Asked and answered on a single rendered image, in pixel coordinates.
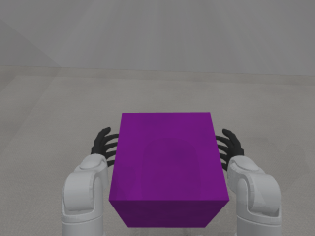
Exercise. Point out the robot left hand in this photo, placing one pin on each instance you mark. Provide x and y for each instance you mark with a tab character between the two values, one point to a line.
100	146

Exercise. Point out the left robot forearm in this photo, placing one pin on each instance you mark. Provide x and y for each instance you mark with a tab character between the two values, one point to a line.
82	204

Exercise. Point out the robot right hand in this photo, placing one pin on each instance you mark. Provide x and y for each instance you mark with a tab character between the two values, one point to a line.
233	147

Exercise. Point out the right robot forearm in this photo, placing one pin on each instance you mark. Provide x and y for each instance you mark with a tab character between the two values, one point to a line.
258	198

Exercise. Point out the carton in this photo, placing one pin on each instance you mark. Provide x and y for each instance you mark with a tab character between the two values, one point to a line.
167	171

